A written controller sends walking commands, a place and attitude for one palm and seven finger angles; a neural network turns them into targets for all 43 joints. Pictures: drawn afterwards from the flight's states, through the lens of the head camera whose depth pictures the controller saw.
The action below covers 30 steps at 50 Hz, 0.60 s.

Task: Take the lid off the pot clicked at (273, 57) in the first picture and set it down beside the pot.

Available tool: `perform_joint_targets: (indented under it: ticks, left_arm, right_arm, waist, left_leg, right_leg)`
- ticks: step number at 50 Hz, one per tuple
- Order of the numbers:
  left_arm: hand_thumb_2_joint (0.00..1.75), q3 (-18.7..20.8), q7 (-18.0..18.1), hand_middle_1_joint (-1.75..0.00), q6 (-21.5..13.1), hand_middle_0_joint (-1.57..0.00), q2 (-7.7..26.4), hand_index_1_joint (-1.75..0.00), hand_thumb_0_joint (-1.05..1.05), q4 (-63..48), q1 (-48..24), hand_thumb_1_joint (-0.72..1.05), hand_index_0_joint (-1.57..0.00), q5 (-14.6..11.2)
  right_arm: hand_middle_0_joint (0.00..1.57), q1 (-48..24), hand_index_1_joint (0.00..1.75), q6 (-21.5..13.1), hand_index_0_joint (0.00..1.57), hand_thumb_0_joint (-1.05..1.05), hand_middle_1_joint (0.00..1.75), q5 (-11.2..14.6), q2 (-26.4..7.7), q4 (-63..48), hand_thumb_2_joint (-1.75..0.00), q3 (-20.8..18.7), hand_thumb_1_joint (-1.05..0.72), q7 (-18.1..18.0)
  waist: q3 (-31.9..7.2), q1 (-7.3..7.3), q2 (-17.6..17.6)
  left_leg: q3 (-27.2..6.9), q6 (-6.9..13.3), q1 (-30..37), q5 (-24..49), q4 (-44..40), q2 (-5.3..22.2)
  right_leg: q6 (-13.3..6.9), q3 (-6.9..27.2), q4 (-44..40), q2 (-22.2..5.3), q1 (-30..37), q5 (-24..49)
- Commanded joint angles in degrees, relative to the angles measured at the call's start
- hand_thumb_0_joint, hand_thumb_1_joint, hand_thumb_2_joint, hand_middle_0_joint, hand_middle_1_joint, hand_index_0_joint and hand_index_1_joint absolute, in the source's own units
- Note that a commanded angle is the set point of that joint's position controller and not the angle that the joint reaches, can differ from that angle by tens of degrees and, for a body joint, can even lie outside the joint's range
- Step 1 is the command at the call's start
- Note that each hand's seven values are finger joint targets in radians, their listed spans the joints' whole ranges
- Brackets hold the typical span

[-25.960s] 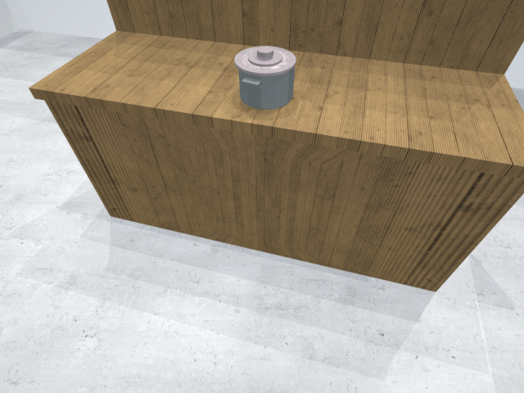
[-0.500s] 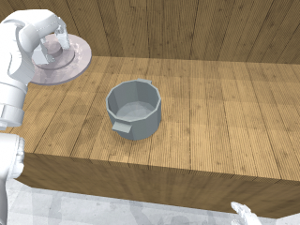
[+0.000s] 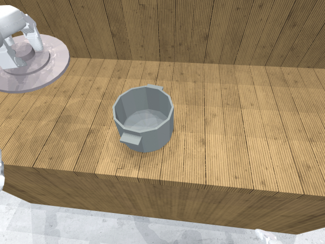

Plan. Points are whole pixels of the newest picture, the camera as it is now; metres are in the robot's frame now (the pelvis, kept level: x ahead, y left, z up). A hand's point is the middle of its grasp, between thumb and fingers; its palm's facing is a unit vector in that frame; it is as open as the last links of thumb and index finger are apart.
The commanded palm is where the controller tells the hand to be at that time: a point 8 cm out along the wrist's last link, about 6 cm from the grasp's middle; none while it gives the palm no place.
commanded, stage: move the lid sideways beside the pot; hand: left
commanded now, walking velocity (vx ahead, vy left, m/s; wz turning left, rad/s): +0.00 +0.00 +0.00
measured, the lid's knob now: (21, 52) +0.48 +0.31 +0.23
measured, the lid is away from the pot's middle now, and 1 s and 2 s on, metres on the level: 0.25 0.24 0.23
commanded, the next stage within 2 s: lower the lid onto the table in 0.06 s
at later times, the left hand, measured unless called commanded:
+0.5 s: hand (23, 63) +0.44 +0.30 +0.22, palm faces -0.25 -0.01 -0.97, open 7.6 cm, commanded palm +0.43 +0.30 +0.29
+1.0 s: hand (34, 76) +0.45 +0.29 +0.18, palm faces -0.33 -0.04 -0.94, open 7.6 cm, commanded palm +0.44 +0.29 +0.25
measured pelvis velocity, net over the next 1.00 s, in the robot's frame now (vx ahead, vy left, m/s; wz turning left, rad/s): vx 0.00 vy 0.00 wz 0.00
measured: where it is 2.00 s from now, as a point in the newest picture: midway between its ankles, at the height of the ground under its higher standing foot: outside the picture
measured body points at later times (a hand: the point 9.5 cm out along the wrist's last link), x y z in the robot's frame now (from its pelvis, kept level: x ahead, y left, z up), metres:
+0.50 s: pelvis +0.00 +0.00 +0.00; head +0.05 -0.01 +0.45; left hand +0.45 +0.29 +0.27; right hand +0.11 -0.26 -0.13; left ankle -0.04 +0.09 -0.74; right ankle +0.01 -0.16 -0.74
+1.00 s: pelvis +0.00 +0.00 +0.00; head +0.06 -0.01 +0.45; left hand +0.46 +0.29 +0.23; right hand +0.09 -0.27 -0.12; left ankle -0.04 +0.09 -0.74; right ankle +0.01 -0.16 -0.74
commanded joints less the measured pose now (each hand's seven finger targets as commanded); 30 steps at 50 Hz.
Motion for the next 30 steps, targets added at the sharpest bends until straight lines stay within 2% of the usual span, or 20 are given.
perform_joint_targets:
  ticks: [1,3,4,6,7,8,9,10,12,13,16,17,18,20,22,23,25,27,28,30]
  left_arm:
    - [1.06,4.9,2.9,-0.96,0.2,-0.85,16.7,-0.98,0.0,-12.9,-30.6,0.6,-0.86,-0.2]
    - [1.06,5.7,3.4,-0.96,-0.3,-0.85,18.1,-0.98,0.0,-17.6,-32.4,0.6,-0.86,-0.2]
    - [1.06,4.6,3.2,-0.96,0.0,-0.85,16.2,-0.98,0.0,-14.5,-32.0,0.6,-0.86,0.1]
    - [1.06,6.2,3.0,-0.96,0.0,-0.85,18.6,-0.98,0.0,-12.6,-32.0,0.6,-0.86,-0.2]
    - [1.06,8.8,3.7,-0.96,-0.6,-0.85,22.4,-0.98,0.0,-15.4,-32.4,0.6,-0.86,-1.0]
    - [1.06,8.1,3.7,-0.96,-0.8,-0.85,21.2,-0.98,0.0,-16.9,-34.1,0.6,-0.86,-0.2]
    - [1.06,5.7,3.5,-0.96,0.3,-0.85,17.8,-0.98,0.0,-12.8,-34.4,0.6,-0.86,0.4]
    - [1.06,4.5,3.2,-0.96,1.0,-0.85,16.2,-0.98,0.0,-12.5,-34.0,0.6,-0.86,-0.3]
    - [1.06,5.8,3.6,-0.96,1.2,-0.85,18.0,-0.98,0.0,-10.1,-30.9,0.6,-0.86,-0.7]
    - [1.06,6.6,3.7,-0.96,1.1,-0.85,18.8,-0.98,0.0,-10.4,-31.2,0.6,-0.86,0.5]
    - [1.06,2.2,3.2,-0.96,1.4,-0.85,13.8,-0.98,0.0,-7.4,-30.9,0.6,-0.86,0.3]
    - [1.06,3.2,3.8,-0.96,1.1,-0.85,15.1,-0.98,0.0,-8.3,-30.0,0.6,-0.86,-0.3]
    - [1.06,3.8,3.9,-0.96,1.0,-0.85,16.2,-0.98,0.0,-12.8,-33.5,0.6,-0.86,0.6]
    - [1.06,5.5,4.2,-0.96,0.9,-0.85,17.6,-0.98,0.0,-11.3,-31.9,0.6,-0.86,1.0]
    - [1.06,9.7,4.9,-0.96,0.0,-0.85,23.0,-0.98,0.0,-11.5,-30.2,0.6,-0.86,0.4]
    - [1.06,9.2,4.8,-0.96,-0.3,-0.85,22.1,-0.98,0.0,-13.1,-31.8,0.6,-0.86,1.0]
    - [1.06,6.3,4.2,-0.96,0.0,-0.85,17.7,-0.98,0.0,-10.6,-30.6,0.6,-0.86,0.2]
    - [1.06,7.5,4.5,-0.96,-0.4,-0.85,19.5,-0.98,0.0,-8.5,-27.4,0.6,-0.86,-0.5]
    - [1.06,7.4,4.6,-0.96,-0.5,-0.85,19.5,-0.98,0.0,-10.5,-29.5,0.6,-0.86,0.4]
    - [1.06,4.5,4.3,-0.96,-0.4,-0.85,15.2,-0.98,0.0,-12.3,-30.0,0.6,-0.86,-0.1]
  right_arm:
    - [0.2,-2.1,0.3,-1.3,0.2,0.0,0.3,0.1,-7.6,-6.8,-0.9,-2.6,-0.9,-0.4]
    - [0.2,-1.8,0.3,-1.5,0.2,0.0,0.3,-0.1,-7.5,-7.2,-0.9,-2.8,-0.9,-0.1]
    - [0.2,-2.2,0.3,-1.6,0.2,0.0,0.3,-0.1,-7.3,-6.7,-0.9,-2.7,-0.9,-0.4]
    - [0.2,-1.5,0.3,-1.4,0.2,0.0,0.3,0.0,-7.8,-6.0,-0.9,-2.5,-0.9,-0.7]
    - [0.2,-1.5,0.3,-1.4,0.2,0.0,0.3,0.0,-8.9,-6.2,-0.9,-2.9,-0.9,-0.5]
    - [0.2,-1.6,0.3,-1.6,0.2,0.0,0.3,-0.4,-7.6,-6.8,-0.9,-2.5,-0.9,-0.6]
    - [0.2,-2.2,0.3,-2.0,0.2,0.0,0.3,0.0,-7.3,-6.2,-0.9,-2.4,-0.9,-0.7]
    - [0.2,-1.6,0.3,-2.1,0.2,0.0,0.3,0.0,-7.4,-5.7,-0.9,-2.5,-0.9,-0.5]
    - [0.2,-0.7,0.3,-2.2,0.2,0.0,0.3,0.1,-8.7,-5.7,-0.9,-2.9,-0.9,-0.1]
    - [0.2,-0.6,0.3,-2.2,0.2,0.0,0.3,-0.1,-7.8,-5.9,-0.9,-2.4,-0.9,-0.1]
    - [0.2,-1.9,0.3,-1.9,0.2,0.0,0.3,0.3,-7.6,-5.9,-0.9,-2.1,-0.9,-0.3]
    - [0.2,-1.3,0.3,-2.0,0.2,0.0,0.3,0.2,-8.4,-5.9,-0.9,-2.8,-0.9,0.0]
    - [0.2,-1.2,0.3,-2.1,0.2,0.0,0.3,-0.2,-7.7,-6.4,-0.9,-2.6,-0.9,0.0]
    - [0.2,-1.2,0.3,-2.5,0.2,0.0,0.3,-0.2,-7.6,-6.5,-0.9,-2.5,-0.9,-0.4]
    - [0.2,-0.9,0.3,-2.6,0.2,0.0,0.3,-0.4,-8.8,-6.4,-0.9,-2.9,-0.9,-0.3]
    - [0.2,-0.8,0.3,-2.7,0.2,0.0,0.3,-0.6,-7.6,-6.9,-0.9,-2.4,-0.9,-0.3]
    - [0.2,-1.1,0.3,-2.7,0.2,0.0,0.3,-0.2,-7.4,-6.5,-0.9,-2.6,-0.9,-0.5]
    - [0.2,0.1,0.3,-2.6,0.2,0.0,0.3,-0.1,-8.7,-6.0,-0.9,-3.1,-0.9,-0.2]
    - [0.2,0.0,0.3,-2.5,0.2,0.0,0.3,-0.3,-8.0,-6.4,-0.9,-2.8,-0.9,-0.2]
    - [0.2,-0.7,0.3,-2.7,0.2,0.0,0.3,-0.2,-7.4,-6.4,-0.9,-3.0,-0.9,-0.3]
  waist:
    - [-24.0,-0.07,2.2]
    - [-27.7,-0.01,4.7]
    - [-25.3,-0.41,3.6]
    - [-23.9,-0.18,2.1]
    - [-25.8,-0.03,3.9]
    - [-29.1,0.24,4.3]
    - [-25.5,-0.24,5.0]
    - [-25.5,-0.3,3.9]
    - [-24.2,-0.36,3.4]
    - [-26.6,0.2,1.7]
    - [-22.4,-0.44,0.5]
    - [-23.2,-0.64,1.1]
    - [-26.9,-0.12,2.6]
    - [-26.9,-0.01,1.9]
    - [-27.2,0.26,2.6]
    - [-29.2,0.59,3.2]
    - [-26.1,-0.14,2.3]
    - [-24.0,-0.27,2.0]
    - [-26.4,0.06,2.2]
    - [-25.5,-0.28,3.5]
  left_leg:
    - [-2.4,0.7,10.1,28.4,-0.2,1.2]
    - [-3.0,0.6,13.1,32.8,0.0,1.2]
    - [-2.9,0.7,12.4,31.1,0.4,1.2]
    - [-2.7,0.7,10.5,27.6,-0.6,1.1]
    - [-2.8,0.6,11.4,29.2,-0.2,1.0]
    - [-2.9,0.7,12.4,31.0,-0.5,0.6]
    - [-3.2,0.6,11.8,31.2,0.0,0.8]
    - [-3.2,0.5,12.1,30.9,-0.3,1.0]
    - [-3.2,0.2,11.2,30.7,0.1,0.9]
    - [-3.2,0.2,10.9,30.7,-0.5,0.8]
    - [-2.4,0.3,8.2,25.2,-1.1,0.8]
    - [-2.4,0.4,9.2,26.5,-0.3,0.9]
    - [-2.9,0.3,10.7,28.3,-0.8,0.7]
    - [-3.0,0.6,10.6,29.1,-0.2,0.8]
    - [-2.8,0.6,10.3,30.0,0.2,0.7]
    - [-3.1,0.6,10.8,31.0,-0.3,0.5]
    - [-3.1,0.7,10.8,31.1,-0.1,0.9]
    - [-2.8,0.5,10.0,30.0,0.1,1.0]
    - [-2.8,0.5,10.4,29.5,-0.4,0.8]
    - [-3.1,0.6,11.5,30.7,0.0,1.1]
  right_leg:
    - [-4.7,-0.9,1.3,2.9,9.9,16.4]
    - [-4.6,-0.6,1.4,3.5,10.0,15.8]
    - [-4.7,-0.9,0.9,3.4,8.8,15.6]
    - [-4.7,-1.1,0.7,3.3,9.6,15.2]
    - [-4.9,-0.7,0.9,2.9,10.1,15.8]
    - [-4.7,-0.5,1.5,3.4,11.6,16.1]
    - [-4.9,-1.1,1.4,3.4,9.6,16.2]
    - [-4.7,-1.1,1.1,3.3,9.9,16.4]
    - [-4.9,-1.0,0.9,3.2,8.9,15.8]
    - [-4.6,-0.9,1.6,3.7,10.9,16.0]
    - [-4.7,-1.5,1.2,3.2,9.6,15.2]
    - [-4.8,-1.1,1.2,3.0,9.0,15.2]
    - [-4.7,-0.7,1.5,3.4,11.0,15.6]
    - [-4.8,-0.8,1.8,3.3,11.4,16.7]
    - [-5.0,-0.3,1.8,3.0,12.2,17.9]
    - [-4.7,-0.2,2.2,3.4,13.4,17.6]
    - [-4.6,-0.8,1.7,3.2,11.7,17.8]
    - [-4.7,-0.8,1.3,3.0,10.4,16.8]
    - [-4.5,-0.6,1.7,3.6,11.6,16.3]
    - [-4.7,-0.8,1.6,3.3,10.5,16.7]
